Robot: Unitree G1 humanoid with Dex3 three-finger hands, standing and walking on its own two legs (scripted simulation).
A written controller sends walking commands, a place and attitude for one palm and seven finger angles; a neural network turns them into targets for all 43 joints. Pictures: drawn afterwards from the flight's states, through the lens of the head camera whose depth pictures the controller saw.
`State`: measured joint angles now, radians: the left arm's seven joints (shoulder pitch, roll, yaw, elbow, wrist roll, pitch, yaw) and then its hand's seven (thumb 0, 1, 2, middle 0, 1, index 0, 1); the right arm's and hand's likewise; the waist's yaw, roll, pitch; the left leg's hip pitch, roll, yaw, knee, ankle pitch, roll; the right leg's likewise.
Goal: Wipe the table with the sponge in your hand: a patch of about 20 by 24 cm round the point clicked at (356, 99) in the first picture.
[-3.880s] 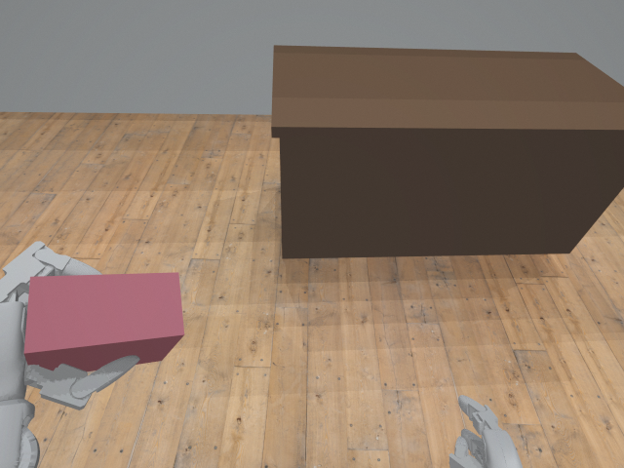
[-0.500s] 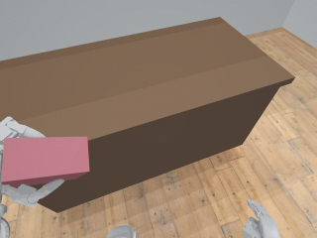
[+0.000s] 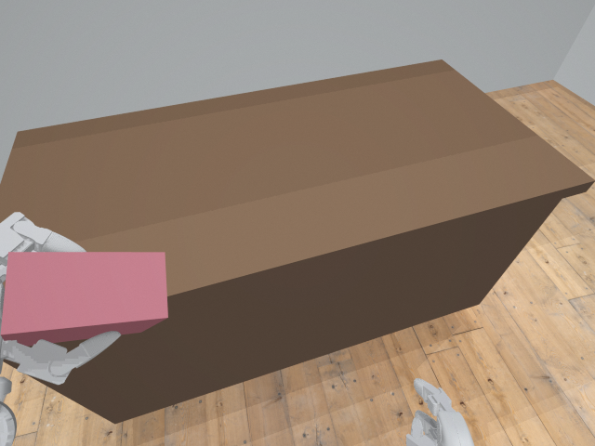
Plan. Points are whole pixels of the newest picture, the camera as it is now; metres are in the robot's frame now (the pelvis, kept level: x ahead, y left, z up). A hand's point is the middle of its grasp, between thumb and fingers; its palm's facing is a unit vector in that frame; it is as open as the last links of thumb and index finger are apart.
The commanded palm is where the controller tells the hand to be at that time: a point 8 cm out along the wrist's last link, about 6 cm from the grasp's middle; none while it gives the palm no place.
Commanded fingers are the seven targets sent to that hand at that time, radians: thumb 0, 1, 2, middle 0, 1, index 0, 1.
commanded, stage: come to a stop and stand still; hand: left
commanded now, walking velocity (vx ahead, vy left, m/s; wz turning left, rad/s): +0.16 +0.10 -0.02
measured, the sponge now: (110, 298) +0.22 +0.21 +0.16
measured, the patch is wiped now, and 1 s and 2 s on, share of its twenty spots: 0.00 0.00 0.00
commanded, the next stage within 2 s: look again from close up in 1.06 s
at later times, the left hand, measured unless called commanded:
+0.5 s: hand (42, 280) +0.23 +0.27 +0.17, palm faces +0.37 -0.84 -0.40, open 10.5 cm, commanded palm +0.17 +0.30 +0.18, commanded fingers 0.00 0.10 1.30 -1.20 -1.60 -1.20 -1.60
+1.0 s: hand (27, 341) +0.18 +0.26 +0.16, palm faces +0.39 -0.84 -0.38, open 10.5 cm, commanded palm +0.12 +0.29 +0.18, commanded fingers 0.00 0.10 1.30 -1.20 -1.60 -1.20 -1.60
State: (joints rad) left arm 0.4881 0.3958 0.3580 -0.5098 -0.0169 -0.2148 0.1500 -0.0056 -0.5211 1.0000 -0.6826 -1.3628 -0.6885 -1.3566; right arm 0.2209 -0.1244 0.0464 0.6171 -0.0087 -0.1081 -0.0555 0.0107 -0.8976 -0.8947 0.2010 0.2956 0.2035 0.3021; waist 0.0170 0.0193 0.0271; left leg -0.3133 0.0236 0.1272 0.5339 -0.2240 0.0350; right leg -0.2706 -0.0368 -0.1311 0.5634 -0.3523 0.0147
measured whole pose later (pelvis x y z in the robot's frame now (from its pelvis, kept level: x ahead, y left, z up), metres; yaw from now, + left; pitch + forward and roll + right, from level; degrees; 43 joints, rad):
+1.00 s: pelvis -0.04 +0.02 +0.00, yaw -1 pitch -2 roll +0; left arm 0.47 0.37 0.34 -0.43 -0.02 -0.17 0.16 -0.01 -0.52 1.00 -0.68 -1.36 -0.69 -1.36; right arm 0.26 -0.22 0.00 0.63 -0.01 -0.07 -0.08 0.01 -0.90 -0.90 0.20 0.29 0.20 0.30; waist -0.02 -0.04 0.00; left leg -0.22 0.01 0.07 0.49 -0.24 0.02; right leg -0.27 0.00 -0.05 0.58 -0.34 -0.01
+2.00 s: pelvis -0.01 +0.05 +0.00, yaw -1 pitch -1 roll -1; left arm 0.36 0.36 0.36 -0.41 -0.02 -0.21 0.10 -0.01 -0.52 1.00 -0.68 -1.36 -0.69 -1.36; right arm 0.22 -0.17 0.05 0.57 -0.01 -0.14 -0.01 0.01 -0.90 -0.89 0.20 0.30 0.20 0.30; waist 0.03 -0.03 0.06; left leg -0.23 -0.02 0.08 0.60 -0.35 0.06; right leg -0.22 0.01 0.04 0.57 -0.34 0.00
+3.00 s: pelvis +0.05 +0.13 +0.00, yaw -3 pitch -1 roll +1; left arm 0.47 0.36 0.38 -0.54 -0.02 -0.25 0.09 -0.01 -0.52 1.01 -0.68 -1.36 -0.69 -1.35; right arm 0.22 -0.17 0.02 0.65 0.00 -0.13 -0.01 0.01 -0.90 -0.89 0.20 0.30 0.20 0.30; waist 0.04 -0.03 0.07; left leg -0.56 -0.01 0.03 1.13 -0.36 0.00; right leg -0.26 -0.02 -0.08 0.59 -0.31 -0.05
